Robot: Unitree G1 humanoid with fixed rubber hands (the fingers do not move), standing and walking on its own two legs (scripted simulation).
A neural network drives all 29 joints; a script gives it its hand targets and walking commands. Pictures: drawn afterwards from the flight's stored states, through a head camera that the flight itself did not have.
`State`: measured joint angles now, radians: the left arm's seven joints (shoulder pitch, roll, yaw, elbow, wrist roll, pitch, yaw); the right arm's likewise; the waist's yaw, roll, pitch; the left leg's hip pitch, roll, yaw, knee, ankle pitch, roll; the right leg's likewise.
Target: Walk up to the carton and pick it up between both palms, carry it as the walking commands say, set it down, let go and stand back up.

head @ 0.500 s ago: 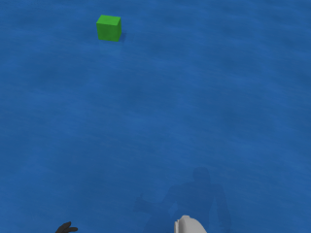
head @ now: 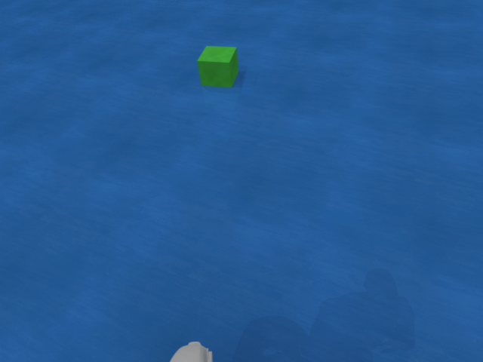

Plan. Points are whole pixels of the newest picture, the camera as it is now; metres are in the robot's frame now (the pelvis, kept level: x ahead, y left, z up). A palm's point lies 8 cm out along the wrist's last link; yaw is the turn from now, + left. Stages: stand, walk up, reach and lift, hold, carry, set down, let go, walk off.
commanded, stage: walk up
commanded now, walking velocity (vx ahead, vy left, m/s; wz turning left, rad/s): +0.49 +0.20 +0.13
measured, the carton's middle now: (218, 66) +2.23 +0.24 -0.68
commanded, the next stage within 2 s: none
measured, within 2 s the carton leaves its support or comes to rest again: neither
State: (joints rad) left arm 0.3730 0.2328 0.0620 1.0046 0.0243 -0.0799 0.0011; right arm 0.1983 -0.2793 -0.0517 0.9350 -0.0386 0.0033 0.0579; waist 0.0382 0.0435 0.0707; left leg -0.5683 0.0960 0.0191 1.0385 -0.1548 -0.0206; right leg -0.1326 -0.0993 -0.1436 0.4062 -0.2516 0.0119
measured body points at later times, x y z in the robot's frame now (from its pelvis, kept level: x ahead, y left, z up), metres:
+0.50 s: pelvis +0.24 +0.09 +0.00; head +0.26 +0.12 +0.45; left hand +0.35 +0.34 -0.15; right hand +0.22 -0.18 -0.12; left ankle +0.22 +0.18 -0.75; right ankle +0.31 -0.08 -0.66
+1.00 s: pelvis +0.50 +0.04 +0.00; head +0.52 +0.01 +0.45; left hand +0.46 +0.30 -0.12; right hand +0.57 -0.21 -0.16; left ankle +0.52 +0.22 -0.66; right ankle +0.49 -0.06 -0.75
